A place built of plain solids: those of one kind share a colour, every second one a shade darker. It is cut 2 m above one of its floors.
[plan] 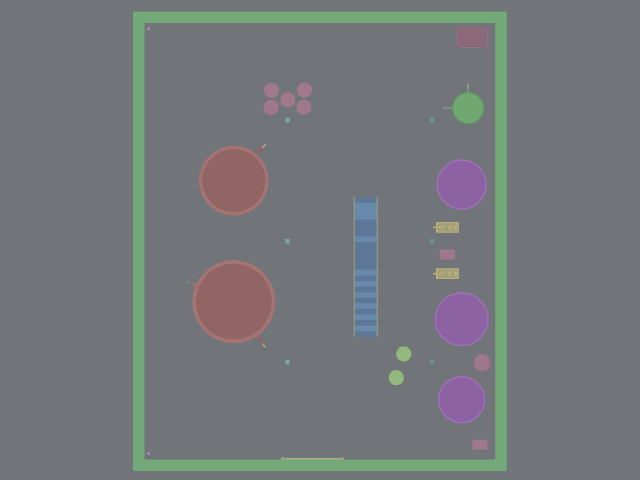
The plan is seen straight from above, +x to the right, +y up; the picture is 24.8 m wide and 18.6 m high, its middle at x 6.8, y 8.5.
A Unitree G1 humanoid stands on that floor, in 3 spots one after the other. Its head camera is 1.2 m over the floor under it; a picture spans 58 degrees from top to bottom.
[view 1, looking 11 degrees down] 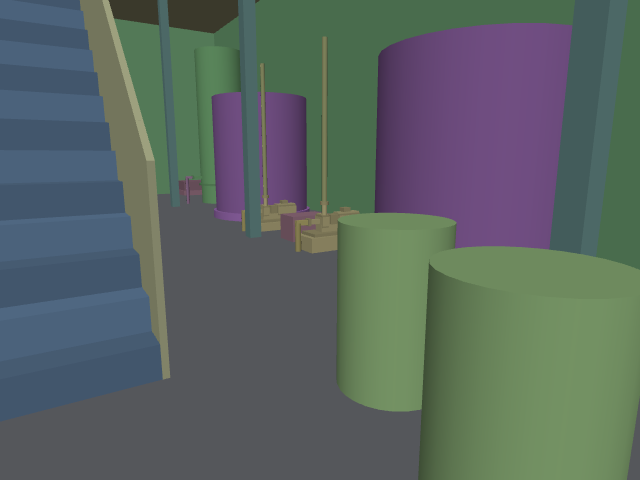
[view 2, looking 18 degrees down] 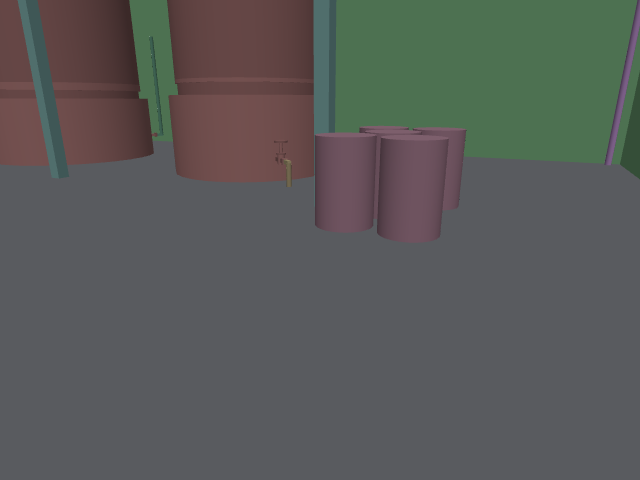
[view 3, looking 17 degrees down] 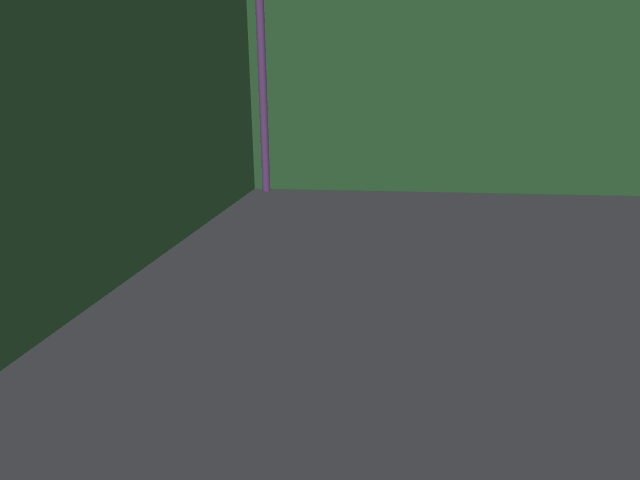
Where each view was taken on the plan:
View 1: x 8.57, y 2.45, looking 58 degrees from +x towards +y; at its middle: pump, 5.45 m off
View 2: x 10.09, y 15.21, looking -155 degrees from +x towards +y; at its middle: ground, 3.88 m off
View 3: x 6.51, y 1.70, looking -174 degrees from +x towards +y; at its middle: ground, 4.10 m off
